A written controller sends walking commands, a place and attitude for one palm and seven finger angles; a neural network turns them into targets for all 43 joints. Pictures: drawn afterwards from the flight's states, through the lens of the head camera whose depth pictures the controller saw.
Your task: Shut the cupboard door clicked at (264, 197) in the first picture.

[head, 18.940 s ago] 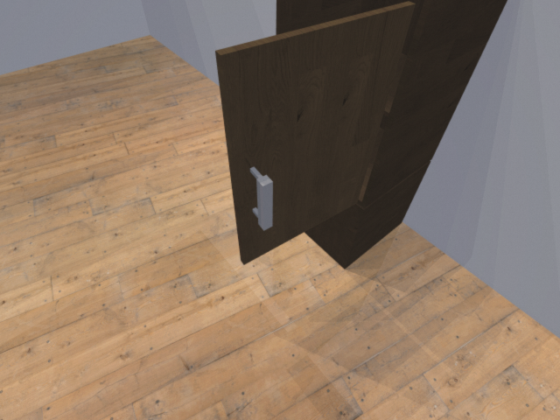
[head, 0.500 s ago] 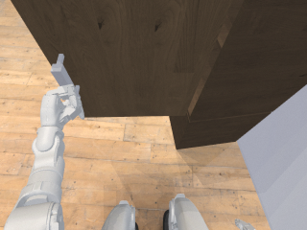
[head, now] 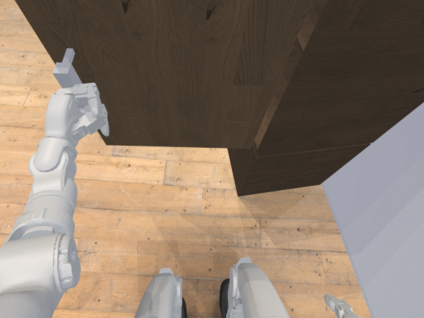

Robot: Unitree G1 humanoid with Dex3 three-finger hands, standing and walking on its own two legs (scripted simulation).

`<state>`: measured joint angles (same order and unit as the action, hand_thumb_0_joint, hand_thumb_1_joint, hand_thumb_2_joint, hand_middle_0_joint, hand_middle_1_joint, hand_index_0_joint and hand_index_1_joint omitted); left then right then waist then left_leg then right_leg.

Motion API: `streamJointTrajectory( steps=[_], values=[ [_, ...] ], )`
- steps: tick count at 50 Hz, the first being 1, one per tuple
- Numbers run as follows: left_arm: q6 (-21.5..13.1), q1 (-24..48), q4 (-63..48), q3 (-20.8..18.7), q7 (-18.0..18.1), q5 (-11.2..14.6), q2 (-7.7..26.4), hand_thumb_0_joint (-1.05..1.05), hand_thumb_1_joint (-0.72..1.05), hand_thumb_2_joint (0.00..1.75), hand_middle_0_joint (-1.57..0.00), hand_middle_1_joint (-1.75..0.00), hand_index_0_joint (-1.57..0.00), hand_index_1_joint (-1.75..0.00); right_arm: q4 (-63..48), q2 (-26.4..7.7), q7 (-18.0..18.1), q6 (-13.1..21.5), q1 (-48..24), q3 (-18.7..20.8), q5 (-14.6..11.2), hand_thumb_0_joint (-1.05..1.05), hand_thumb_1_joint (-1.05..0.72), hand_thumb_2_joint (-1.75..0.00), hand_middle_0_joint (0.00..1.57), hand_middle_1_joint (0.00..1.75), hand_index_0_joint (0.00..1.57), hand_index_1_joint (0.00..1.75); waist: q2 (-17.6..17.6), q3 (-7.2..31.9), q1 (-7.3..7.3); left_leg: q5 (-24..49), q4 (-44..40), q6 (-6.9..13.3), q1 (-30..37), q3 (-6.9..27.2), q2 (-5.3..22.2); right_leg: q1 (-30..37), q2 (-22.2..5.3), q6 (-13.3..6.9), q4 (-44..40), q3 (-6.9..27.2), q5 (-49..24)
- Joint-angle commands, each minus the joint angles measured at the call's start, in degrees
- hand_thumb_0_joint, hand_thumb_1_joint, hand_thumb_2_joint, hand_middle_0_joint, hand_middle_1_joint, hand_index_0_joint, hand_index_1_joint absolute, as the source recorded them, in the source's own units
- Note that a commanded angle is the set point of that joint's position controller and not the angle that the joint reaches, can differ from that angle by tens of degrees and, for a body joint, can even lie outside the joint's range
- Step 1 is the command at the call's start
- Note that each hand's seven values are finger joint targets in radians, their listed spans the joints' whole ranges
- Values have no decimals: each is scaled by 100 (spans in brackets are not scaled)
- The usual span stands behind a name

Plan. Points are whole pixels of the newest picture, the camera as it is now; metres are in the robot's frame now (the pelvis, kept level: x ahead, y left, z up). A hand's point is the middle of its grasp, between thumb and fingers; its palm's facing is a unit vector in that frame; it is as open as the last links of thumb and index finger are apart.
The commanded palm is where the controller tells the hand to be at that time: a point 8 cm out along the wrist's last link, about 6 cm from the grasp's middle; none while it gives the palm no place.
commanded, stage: push the door shut along its arc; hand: left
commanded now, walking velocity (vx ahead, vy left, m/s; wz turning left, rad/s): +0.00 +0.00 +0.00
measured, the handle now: (81, 88) +0.54 +0.24 +0.04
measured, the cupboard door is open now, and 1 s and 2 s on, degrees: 81 69 57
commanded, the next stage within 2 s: pull the fist back off the door in 1.16 s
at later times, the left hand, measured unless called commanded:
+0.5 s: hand (116, 91) +0.52 +0.17 +0.05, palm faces -0.21 -0.98 -0.04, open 3.1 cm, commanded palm +0.52 +0.21 +0.04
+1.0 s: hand (134, 70) +0.58 +0.14 +0.05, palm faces -0.32 -0.95 -0.03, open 3.0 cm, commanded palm +0.59 +0.17 +0.04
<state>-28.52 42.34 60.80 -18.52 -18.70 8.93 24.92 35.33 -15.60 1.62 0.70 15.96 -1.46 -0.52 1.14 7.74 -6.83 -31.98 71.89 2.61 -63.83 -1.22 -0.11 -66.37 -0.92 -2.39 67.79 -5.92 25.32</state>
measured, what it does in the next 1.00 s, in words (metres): stands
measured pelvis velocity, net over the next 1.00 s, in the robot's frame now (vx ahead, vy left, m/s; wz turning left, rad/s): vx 0.00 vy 0.01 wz -0.05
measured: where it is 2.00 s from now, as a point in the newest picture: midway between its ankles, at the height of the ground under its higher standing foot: outside the picture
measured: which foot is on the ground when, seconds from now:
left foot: down 0.00-1.00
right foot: down 0.00-1.00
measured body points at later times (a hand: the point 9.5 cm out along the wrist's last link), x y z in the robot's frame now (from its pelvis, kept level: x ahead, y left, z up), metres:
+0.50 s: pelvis +0.00 +0.01 -0.01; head +0.16 +0.02 +0.41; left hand +0.53 +0.22 +0.06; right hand +0.00 -0.26 -0.11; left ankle +0.01 +0.09 -0.63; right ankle +0.06 -0.10 -0.63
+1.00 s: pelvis +0.00 +0.01 -0.02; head +0.19 +0.03 +0.38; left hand +0.59 +0.19 +0.06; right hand -0.03 -0.25 -0.12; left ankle +0.01 +0.09 -0.63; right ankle +0.06 -0.10 -0.63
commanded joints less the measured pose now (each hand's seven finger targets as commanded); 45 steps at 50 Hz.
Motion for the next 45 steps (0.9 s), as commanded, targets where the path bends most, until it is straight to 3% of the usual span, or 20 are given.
streamJointTrajectory(
  steps=[1, 3, 5, 7, 13, 15, 17, 22, 24, 26, 28, 29, 30, 31, 33, 35, 37, 39, 44, 45],
  values=[
    [-259, 2726, -936, -175, -216, 85, 1336, 0, 90, 90, -130, -150, -130, -150, -316, -1027, 58, 85, 851, 337, -2, 0, -90, -90, 20, 30, 20, 30, 396, 2682, -318, 1578, -863, -67, 1118, 469, 7, 1785, 139, 84, -764, 607, -1048],
    [-247, 2831, -917, -297, -271, 53, 1550, 0, 90, 90, -130, -150, -130, -150, -327, -1060, 62, 85, 942, 331, 18, 0, -90, -90, 20, 30, 20, 30, 481, 2829, -306, 1671, -837, -57, 1175, 491, 5, 1791, 163, 53, -704, 585, -1093],
    [-216, 2932, -925, -234, -345, 9, 1529, 0, 90, 90, -130, -150, -130, -150, -305, -1062, 39, 69, 1003, 341, 23, 0, -90, -90, 20, 30, 20, 30, 676, 3017, -313, 1808, -821, -76, 1322, 515, 22, 1722, 156, 55, -687, 578, -1147],
    [-133, 2932, -759, -388, -378, 9, 1744, 0, 90, 90, -130, -150, -130, -150, -289, -1093, 38, 32, 1072, 326, 15, 0, -90, -90, 20, 30, 20, 30, 483, 2932, -352, 1803, -785, -47, 1139, 497, 34, 1798, 170, 69, -715, 602, -1185],
    [-16, 3187, -777, -573, -554, -41, 2134, 0, 90, 90, -130, -150, -130, -150, -344, -1118, 23, -10, 1249, 303, 21, 0, -90, -90, 20, 30, 20, 30, 676, 3159, -386, 1966, -707, -28, 1160, 502, 61, 1815, 218, 47, -630, 587, -1313],
    [31, 3301, -699, -457, -604, -88, 2058, 0, 90, 90, -130, -150, -130, -150, -309, -1116, 5, -33, 1274, 291, 28, 0, -90, -90, 20, 30, 20, 30, 844, 3084, -429, 2034, -723, -49, 1281, 543, 87, 1643, 222, 54, -640, 553, -1287],
    [93, 3295, -633, -559, -607, -111, 2193, 0, 90, 90, -130, -150, -130, -150, -314, -1148, -5, -55, 1332, 293, 30, 0, -90, -90, 20, 30, 20, 30, 790, 3026, -432, 2046, -733, -54, 1269, 560, 104, 1597, 231, 53, -643, 527, -1249],
    [170, 3683, -582, -412, -644, -196, 2150, 0, 90, 90, -130, -150, -130, -150, -299, -1168, -23, -74, 1433, 280, 49, 0, -90, -90, 20, 30, 20, 30, 849, 2939, -579, 2072, -713, -50, 1368, 620, 134, 1346, 255, 54, -638, 478, -1181],
    [135, 3904, -701, -330, -668, -191, 2086, 0, 90, 90, -130, -150, -130, -150, -272, -1186, -30, -72, 1462, 291, 64, 0, -90, -90, 20, 30, 20, 30, 1058, 3133, -600, 2243, -698, -92, 1679, 704, 153, 1127, 261, 39, -595, 435, -1173],
    [209, 4044, -470, -282, -670, -228, 2066, 0, 90, 90, -130, -150, -130, -150, -232, -1189, -28, -75, 1500, 280, 62, 0, -90, -90, 20, 30, 20, 30, 903, 2905, -731, 2115, -654, -65, 1542, 701, 164, 1013, 274, 53, -627, 424, -1084],
    [237, 4194, -473, -284, -697, -197, 2059, 0, 90, 90, -130, -150, -130, -150, -242, -1194, -27, -62, 1551, 268, 69, 0, -90, -90, 20, 30, 20, 30, 1018, 2997, -736, 2295, -623, -74, 1659, 737, 156, 932, 294, 24, -563, 389, -1159],
    [267, 4163, -367, -352, -710, -249, 2192, 0, 90, 90, -130, -150, -130, -150, -223, -1225, -23, -74, 1543, 270, 79, 0, -90, -90, 20, 30, 20, 30, 1078, 3026, -706, 2304, -619, -105, 1679, 760, 174, 865, 280, 23, -552, 384, -1115],
    [304, 4306, -307, -247, -711, -285, 2124, 0, 90, 90, -130, -150, -130, -150, -218, -1224, -19, -76, 1550, 255, 78, 0, -90, -90, 20, 30, 20, 30, 1001, 2945, -799, 2207, -591, -89, 1602, 770, 179, 782, 285, 38, -548, 378, -1053],
    [311, 4427, -326, -320, -693, -310, 2241, 0, 90, 90, -130, -150, -130, -150, -209, -1227, -17, -74, 1582, 249, 93, 0, -90, -90, 20, 30, 20, 30, 1021, 2965, -789, 2243, -581, -90, 1589, 793, 183, 794, 283, 33, -524, 363, -1067],
    [337, 4519, -310, -253, -698, -316, 2175, 0, 90, 90, -130, -150, -130, -150, -235, -1219, -19, -65, 1613, 237, 95, 0, -90, -90, 20, 30, 20, 30, 1184, 3088, -806, 2426, -537, -117, 1736, 830, 183, 673, 299, 9, -453, 335, -1121],
    [428, 4702, -136, -239, -707, -367, 2226, 0, 90, 90, -130, -150, -130, -150, -197, -1240, -19, -66, 1625, 226, 110, 0, -90, -90, 20, 30, 20, 30, 1100, 3017, -912, 2329, -457, -92, 1586, 820, 195, 608, 305, 36, -459, 347, -1096],
    [481, 4745, -122, -366, -728, -433, 2478, 0, 90, 90, -130, -150, -130, -150, -225, -1256, -13, -67, 1652, 207, 124, 0, -90, -90, 20, 30, 20, 30, 1162, 3148, -866, 2354, -428, -92, 1479, 810, 185, 731, 306, 19, -405, 343, -1137],
    [494, 4754, -199, -338, -777, -433, 2420, 0, 90, 90, -130, -150, -130, -150, -233, -1254, -13, -63, 1684, 225, 131, 0, -90, -90, 20, 30, 20, 30, 1303, 3408, -856, 2689, -383, -132, 1763, 868, 215, 620, 308, 24, -343, 318, -1279],
    [698, 5037, -1, -211, -820, -512, 2389, 0, 90, 90, -130, -150, -130, -150, -196, -1256, -2, -79, 1753, 202, 131, 0, -90, -90, 20, 30, 20, 30, 1272, 3204, -984, 2604, -295, -103, 1585, 862, 226, 476, 334, 33, -331, 307, -1272],
    [743, 5232, -19, -277, -812, -524, 2518, 0, 90, 90, -130, -150, -130, -150, -168, -1266, 7, -69, 1783, 197, 144, 0, -90, -90, 20, 30, 20, 30, 1235, 3191, -1047, 2552, -263, -84, 1513, 860, 229, 485, 342, 37, -328, 302, -1272]
  ],
)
